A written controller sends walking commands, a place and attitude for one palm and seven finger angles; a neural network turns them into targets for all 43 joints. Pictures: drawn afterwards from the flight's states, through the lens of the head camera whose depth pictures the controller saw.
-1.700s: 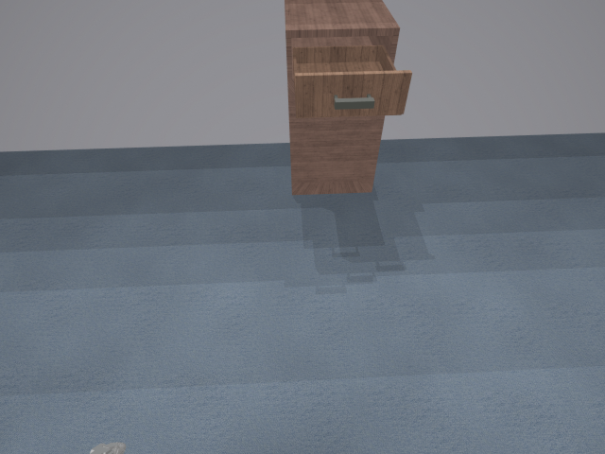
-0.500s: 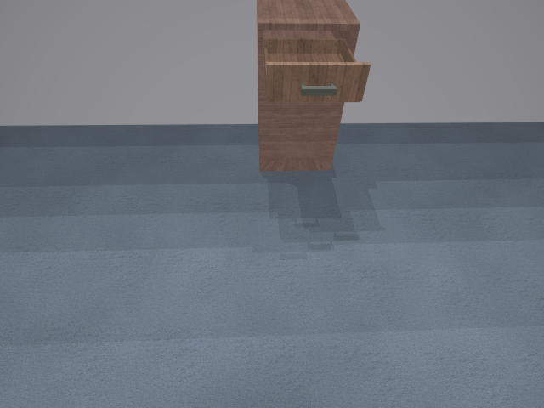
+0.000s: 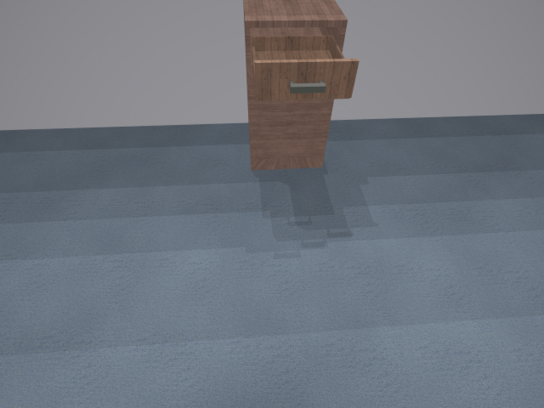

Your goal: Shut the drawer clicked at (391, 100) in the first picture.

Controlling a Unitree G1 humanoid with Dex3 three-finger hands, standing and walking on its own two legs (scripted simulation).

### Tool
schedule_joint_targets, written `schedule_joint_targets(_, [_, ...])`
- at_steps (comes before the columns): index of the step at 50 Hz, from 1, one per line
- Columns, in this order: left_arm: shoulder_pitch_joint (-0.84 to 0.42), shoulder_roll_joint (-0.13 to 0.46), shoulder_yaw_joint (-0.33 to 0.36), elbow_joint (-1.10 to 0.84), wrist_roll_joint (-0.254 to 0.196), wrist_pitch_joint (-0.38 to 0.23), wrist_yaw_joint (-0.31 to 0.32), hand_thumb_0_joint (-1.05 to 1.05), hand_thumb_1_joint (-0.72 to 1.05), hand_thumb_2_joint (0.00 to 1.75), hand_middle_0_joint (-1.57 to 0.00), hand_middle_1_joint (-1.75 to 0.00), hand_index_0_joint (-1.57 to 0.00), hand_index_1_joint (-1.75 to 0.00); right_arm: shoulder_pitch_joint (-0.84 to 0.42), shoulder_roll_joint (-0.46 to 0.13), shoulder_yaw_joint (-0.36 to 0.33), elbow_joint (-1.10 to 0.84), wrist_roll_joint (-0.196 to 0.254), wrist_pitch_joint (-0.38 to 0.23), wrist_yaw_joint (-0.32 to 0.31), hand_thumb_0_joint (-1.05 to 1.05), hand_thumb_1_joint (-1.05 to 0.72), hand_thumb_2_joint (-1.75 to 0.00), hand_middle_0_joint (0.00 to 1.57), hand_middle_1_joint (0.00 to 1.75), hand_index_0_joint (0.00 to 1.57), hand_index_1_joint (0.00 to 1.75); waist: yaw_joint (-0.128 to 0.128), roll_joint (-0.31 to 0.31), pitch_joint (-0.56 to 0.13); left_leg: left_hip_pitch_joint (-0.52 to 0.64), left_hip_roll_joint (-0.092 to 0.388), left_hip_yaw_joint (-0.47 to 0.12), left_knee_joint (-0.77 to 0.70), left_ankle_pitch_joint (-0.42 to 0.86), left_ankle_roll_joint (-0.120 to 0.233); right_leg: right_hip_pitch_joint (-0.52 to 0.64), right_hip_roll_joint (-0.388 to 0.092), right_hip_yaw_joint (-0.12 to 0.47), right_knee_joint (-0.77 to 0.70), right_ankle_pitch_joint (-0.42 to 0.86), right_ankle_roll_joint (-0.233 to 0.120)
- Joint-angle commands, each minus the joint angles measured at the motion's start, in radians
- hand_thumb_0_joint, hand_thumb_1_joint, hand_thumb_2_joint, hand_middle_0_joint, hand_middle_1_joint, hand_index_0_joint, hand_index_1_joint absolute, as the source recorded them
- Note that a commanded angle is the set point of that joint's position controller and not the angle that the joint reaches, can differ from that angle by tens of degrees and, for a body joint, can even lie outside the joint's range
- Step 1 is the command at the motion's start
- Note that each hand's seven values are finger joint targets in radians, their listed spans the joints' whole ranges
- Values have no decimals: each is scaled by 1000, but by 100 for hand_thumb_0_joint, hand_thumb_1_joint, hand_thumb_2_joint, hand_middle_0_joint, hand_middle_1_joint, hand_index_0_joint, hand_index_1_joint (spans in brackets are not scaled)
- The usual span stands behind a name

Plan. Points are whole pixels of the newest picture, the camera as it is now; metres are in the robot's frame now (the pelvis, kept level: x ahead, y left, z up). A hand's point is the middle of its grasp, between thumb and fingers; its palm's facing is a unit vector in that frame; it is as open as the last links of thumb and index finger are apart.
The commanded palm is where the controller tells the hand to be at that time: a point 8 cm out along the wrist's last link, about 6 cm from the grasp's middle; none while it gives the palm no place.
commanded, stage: walk to a spot facing it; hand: left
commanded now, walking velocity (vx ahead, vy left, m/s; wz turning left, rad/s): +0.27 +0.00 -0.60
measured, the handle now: (306, 85) +1.14 -0.03 -0.09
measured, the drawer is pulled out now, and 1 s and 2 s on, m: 0.30 0.30 0.30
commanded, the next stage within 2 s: turn to face it in 1.90 s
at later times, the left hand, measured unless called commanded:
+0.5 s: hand out of the picture +0.06 +0.14 -0.16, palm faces -0.16 -0.97 -0.17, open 7.4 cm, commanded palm none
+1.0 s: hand (251, 246) +0.49 +0.09 -0.16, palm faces -0.52 -0.83 -0.20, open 7.4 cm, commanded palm none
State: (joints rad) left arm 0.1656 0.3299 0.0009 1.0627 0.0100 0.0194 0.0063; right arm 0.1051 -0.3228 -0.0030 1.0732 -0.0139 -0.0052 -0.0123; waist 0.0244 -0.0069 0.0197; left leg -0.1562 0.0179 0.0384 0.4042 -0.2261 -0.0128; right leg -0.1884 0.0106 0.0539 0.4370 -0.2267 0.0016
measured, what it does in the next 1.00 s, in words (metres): walks ahead, turning right: left foot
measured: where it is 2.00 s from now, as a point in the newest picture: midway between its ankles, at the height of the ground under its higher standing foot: (358, 329)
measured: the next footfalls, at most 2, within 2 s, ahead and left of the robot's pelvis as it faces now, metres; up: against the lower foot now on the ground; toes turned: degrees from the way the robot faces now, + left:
left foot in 0.68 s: +0.31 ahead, +0.06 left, +0.00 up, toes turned -17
right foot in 1.22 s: +0.40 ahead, -0.27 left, +0.00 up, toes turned -48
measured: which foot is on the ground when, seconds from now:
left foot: down 0.00-0.22, up 0.24-0.66, down 0.68-1.00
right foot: down 0.00-0.66, up 0.68-1.00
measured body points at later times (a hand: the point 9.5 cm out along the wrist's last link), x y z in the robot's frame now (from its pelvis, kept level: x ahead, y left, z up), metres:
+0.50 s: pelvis +0.09 -0.03 +0.00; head +0.11 -0.04 +0.45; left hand +0.07 +0.19 -0.15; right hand +0.13 -0.29 -0.14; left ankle +0.18 +0.10 -0.68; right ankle +0.01 -0.11 -0.74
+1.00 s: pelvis +0.28 -0.02 +0.00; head +0.31 -0.01 +0.45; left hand +0.51 +0.13 -0.14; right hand +0.12 -0.22 -0.13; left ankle +0.28 +0.08 -0.74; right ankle +0.28 -0.20 -0.66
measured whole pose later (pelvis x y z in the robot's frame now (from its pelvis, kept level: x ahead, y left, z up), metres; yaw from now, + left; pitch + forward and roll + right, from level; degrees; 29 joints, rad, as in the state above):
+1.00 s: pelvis +0.28 -0.02 +0.00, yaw -34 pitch +0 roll +0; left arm 0.15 0.26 0.09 0.92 0.04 0.03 -0.04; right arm 0.40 -0.19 -0.04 1.04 -0.02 -0.08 -0.02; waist -0.01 -0.05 0.03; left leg -0.06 0.04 0.28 0.35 -0.29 0.03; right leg -0.67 -0.11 -0.04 1.04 -0.12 0.02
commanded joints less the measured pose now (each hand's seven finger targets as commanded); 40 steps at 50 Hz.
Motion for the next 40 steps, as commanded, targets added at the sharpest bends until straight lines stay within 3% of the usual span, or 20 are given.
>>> schedule_joint_targets(1, [46, 104, 38, -94, 12, 11, -10, 0, 90, 90, -20, -30, -20, -30, 67, -137, -47, -79, -4, 0, -11, 0, -90, -90, 20, 30, 20, 30, -25, 42, -22, 36, 170, -97, -48, -145, 50, -142, -47, 79, 35, -73, -20])
schedule_joint_targets(3, [73, 83, 46, -121, 15, 14, -24, 0, 90, 90, -20, -30, -20, -30, 61, -169, -66, -108, -7, 0, -7, 0, -90, -90, 20, 30, 20, 30, -19, 119, 43, -11, 240, -179, -129, -380, 97, -226, 11, 32, 155, -226, -16])
schedule_joint_targets(5, [68, 58, 60, -153, 15, 12, -35, 0, 90, 90, -20, -30, -20, -30, 62, -184, -81, -130, -5, -11, -5, 0, -90, -90, 20, 30, 20, 30, -17, 195, 64, -57, 360, -236, -199, -392, 168, -246, -11, -56, 383, -244, -2])
schedule_joint_targets(7, [90, 26, 65, -165, 17, 0, -45, 0, 90, 90, -20, -30, -20, -30, 54, -163, -85, -138, -11, -21, -4, 0, -90, -90, 20, 30, 20, 30, 0, 146, 59, -66, 357, -144, -123, -267, 156, -202, -57, -69, 331, -265, -6])
schedule_joint_targets(9, [244, 0, 70, -119, 21, -15, -46, 0, 90, 90, -20, -30, -20, -30, 38, -130, -80, -138, -11, -18, -1, 0, -90, -90, 20, 30, 20, 30, 65, 62, 34, -189, 265, -2, 129, -244, 87, 28, -16, -131, 139, -140, -12])
schedule_joint_targets(10, [336, 75, 85, -95, 26, -32, -33, 0, 90, 90, -20, -30, -20, -30, 32, -65, -68, -161, -3, -13, 5, 0, -90, -90, 20, 30, 20, 30, 99, -199, 35, -376, 140, 109, 436, -330, 13, 150, -134, 121, -70, -240, -69])
schedule_joint_targets(11, [421, 164, 102, -85, 19, -44, -15, 0, 90, 90, -20, -30, -20, -30, -47, -8, -49, -229, -1, -21, 14, 0, -90, -90, 20, 30, 20, 30, 129, -417, 70, -627, 24, 110, 722, -451, -26, 174, -373, 579, -257, -218, -184])
schedule_joint_targets(12, [429, 139, 99, -94, 8, -52, 3, 0, 90, 90, -20, -30, -20, -30, -94, -47, -54, -247, -4, -29, 12, 0, -90, -90, 20, 30, 20, 30, 123, -248, 70, -634, 66, -35, 774, -337, -9, 136, -373, 647, -282, -209, -238])
schedule_joint_targets(15, [280, 71, 85, -123, 14, -69, 5, 0, 90, 90, -20, -30, -20, -30, -32, -18, -65, -207, -9, -40, 19, 0, -90, -90, 20, 30, 20, 30, 22, -34, 68, -563, 114, -46, 750, -148, -27, 61, -303, 446, -220, -104, -239])
schedule_joint_targets(18, [305, 36, 82, -105, 14, -81, 0, 0, 90, 90, -20, -30, -20, -30, -4, 28, -66, -198, -7, -31, 22, 0, -90, -90, 20, 30, 20, 30, 8, -82, 41, -511, 100, -10, 680, -54, -46, 48, -235, 302, -202, 96, -204])
schedule_joint_targets(27, [352, 20, 88, -77, 22, -77, 8, 0, 90, 90, -20, -30, -20, -30, -116, 74, -64, -270, 0, -49, 31, 0, -90, -90, 20, 30, 20, 30, 47, -133, 43, -433, 46, 20, 385, -19, -38, 91, -190, 286, -165, 171, -180])
schedule_joint_targets(29, [325, 32, 93, -84, 23, -73, 9, 0, 90, 90, -20, -30, -20, -30, -94, 73, -65, -269, 4, -58, 29, 0, -90, -90, 20, 30, 20, 30, 36, -151, 46, -319, 24, 30, 286, -44, -25, 54, -189, 287, -129, 215, -172])
schedule_joint_targets(31, [270, 31, 99, -94, 18, -71, 9, 0, 90, 90, -20, -30, -20, -30, 66, 43, -71, -222, 3, -70, 12, 0, -90, -90, 20, 30, 20, 30, -44, -112, -8, -28, 1, 33, 107, 17, -11, -56, -130, 246, 18, 256, -133])
schedule_joint_targets(32, [262, 0, 101, -102, 11, -72, 3, 0, 90, 90, -20, -30, -20, -30, 230, -19, -85, -171, -1, -77, -6, 0, -90, -90, 20, 30, 20, 30, -106, -24, -98, 242, 77, -30, 59, 13, 11, -174, -69, 195, 219, 241, -103])
schedule_joint_targets(33, [300, -60, 97, -119, -3, -68, -10, 0, 90, 90, -20, -30, -20, -30, 372, -150, -113, -138, -19, -82, -14, 0, -90, -90, 20, 30, 20, 30, -134, 302, -220, 434, 408, -433, -14, -42, 115, -384, 65, 35, 571, -214, -44])
schedule_joint_targets(34, [259, -50, 96, -145, 4, -76, -15, 0, 90, 90, -20, -30, -20, -30, 403, -148, -103, -138, -12, -70, -12, 0, -90, -90, 20, 30, 20, 30, -131, 248, -166, 337, 514, -589, -133, -136, 190, -462, 49, 14, 772, -347, -38])
schedule_joint_targets(35, [218, -54, 86, -154, 8, -71, -14, 0, 90, 90, -20, -30, -20, -30, 341, -120, -93, -151, -10, -69, -15, 0, -90, -90, 20, 30, 20, 30, -112, 189, -109, 227, 529, -606, -177, -240, 216, -515, -6, 21, 893, -305, -35])
schedule_joint_targets(37, [141, -55, 95, -150, 23, -55, -36, 0, 90, 90, -20, -30, -20, -30, 222, 7, -67, -163, -11, -77, -11, 0, -90, -90, 20, 30, 20, 30, -53, 128, 74, -8, 401, -361, -219, -252, 160, -518, -89, -2, 904, -140, -26])
schedule_joint_targets(39, [171, -86, 92, -137, 28, -26, -50, 0, 90, 90, -20, -30, -20, -30, 193, 50, -55, -152, -8, -91, -14, 0, -90, -90, 20, 30, 20, 30, -5, 157, 80, -92, 316, -145, -219, -83, 114, -447, -106, -23, 843, -41, -11])
schedule_joint_targets(40, [186, -93, 91, -130, 26, -19, -53, 0, 90, 90, -20, -30, -20, -30, 195, 58, -51, -143, -4, -98, -17, 0, -90, -90, 20, 30, 20, 30, 8, 157, 51, -75, 299, -94, -211, -16, 113, -433, -108, -30, 832, -3, -6])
